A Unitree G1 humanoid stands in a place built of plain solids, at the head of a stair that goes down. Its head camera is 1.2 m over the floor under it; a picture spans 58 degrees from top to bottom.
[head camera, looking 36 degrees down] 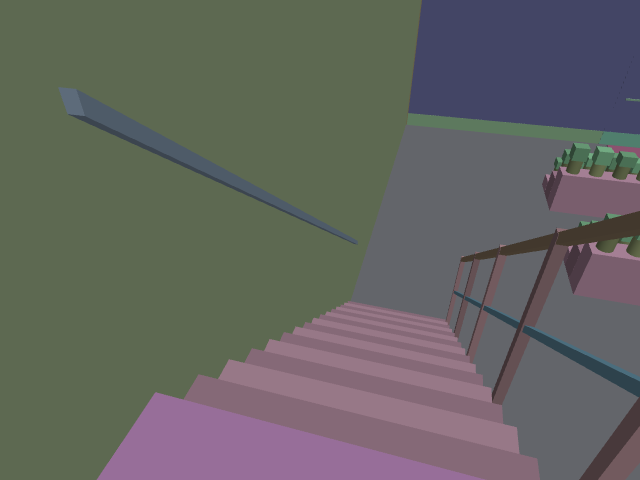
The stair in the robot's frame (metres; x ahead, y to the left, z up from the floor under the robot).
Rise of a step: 0.18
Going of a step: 0.22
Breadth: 1.21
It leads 16 degrees to the right of straight ahead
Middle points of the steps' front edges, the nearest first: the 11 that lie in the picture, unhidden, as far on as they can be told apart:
0.67 -0.06 0.00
0.88 -0.12 -0.19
1.09 -0.18 -0.36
1.30 -0.24 -0.54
1.51 -0.30 -0.72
1.72 -0.35 -0.89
1.93 -0.41 -1.07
2.14 -0.47 -1.24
2.36 -0.53 -1.42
2.57 -0.59 -1.60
2.78 -0.65 -1.77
